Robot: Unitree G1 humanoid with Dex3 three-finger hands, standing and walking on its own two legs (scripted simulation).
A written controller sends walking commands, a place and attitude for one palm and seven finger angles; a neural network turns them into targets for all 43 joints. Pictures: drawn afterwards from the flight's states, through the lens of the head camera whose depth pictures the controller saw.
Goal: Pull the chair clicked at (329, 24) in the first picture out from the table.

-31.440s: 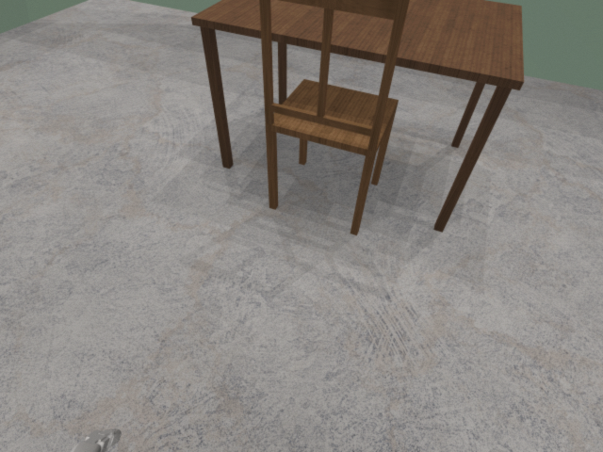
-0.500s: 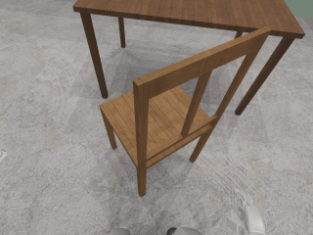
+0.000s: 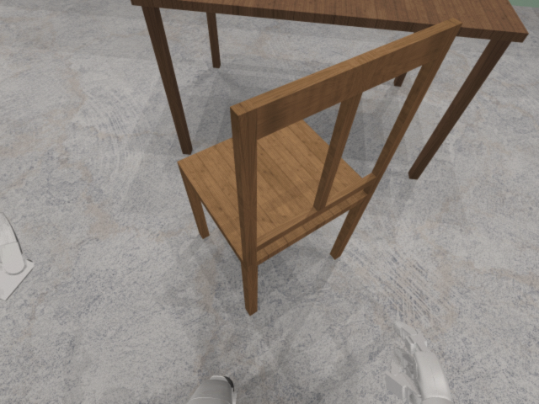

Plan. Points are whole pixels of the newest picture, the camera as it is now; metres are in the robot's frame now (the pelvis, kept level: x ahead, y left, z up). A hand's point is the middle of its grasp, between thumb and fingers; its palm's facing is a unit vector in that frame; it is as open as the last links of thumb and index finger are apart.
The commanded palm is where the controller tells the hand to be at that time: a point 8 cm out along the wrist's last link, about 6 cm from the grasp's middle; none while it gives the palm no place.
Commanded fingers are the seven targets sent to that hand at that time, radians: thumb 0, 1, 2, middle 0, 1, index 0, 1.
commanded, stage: step back with the hand held close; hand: left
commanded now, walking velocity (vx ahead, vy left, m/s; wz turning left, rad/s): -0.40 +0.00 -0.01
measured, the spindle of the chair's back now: (332, 161) +0.57 -0.07 -0.04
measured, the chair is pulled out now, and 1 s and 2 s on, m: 0.46 0.46 0.46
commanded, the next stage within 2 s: stop stepping back and stand still in 0.04 s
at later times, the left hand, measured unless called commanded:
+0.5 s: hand out of the picture +0.11 +0.27 +0.17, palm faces +0.49 -0.78 -0.39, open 7.4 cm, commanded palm +0.06 +0.30 +0.18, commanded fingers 0.00 0.90 0.90 -0.20 -0.30 -0.20 -0.30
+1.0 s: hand out of the picture +0.12 +0.25 +0.14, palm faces +0.42 -0.74 -0.52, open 7.4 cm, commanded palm none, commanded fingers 0.00 0.90 0.90 -0.20 -0.30 -0.20 -0.30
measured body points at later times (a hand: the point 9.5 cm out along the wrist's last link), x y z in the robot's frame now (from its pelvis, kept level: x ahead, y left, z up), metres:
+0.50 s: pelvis -0.07 +0.00 +0.01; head -0.09 +0.02 +0.46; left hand +0.08 +0.31 +0.19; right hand +0.09 -0.24 -0.06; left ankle -0.03 +0.12 -0.73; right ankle -0.04 -0.11 -0.73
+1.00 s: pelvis -0.08 -0.02 +0.00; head -0.08 -0.03 +0.44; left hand +0.09 +0.29 +0.17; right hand +0.05 -0.25 -0.11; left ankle -0.09 +0.12 -0.73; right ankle -0.08 -0.11 -0.73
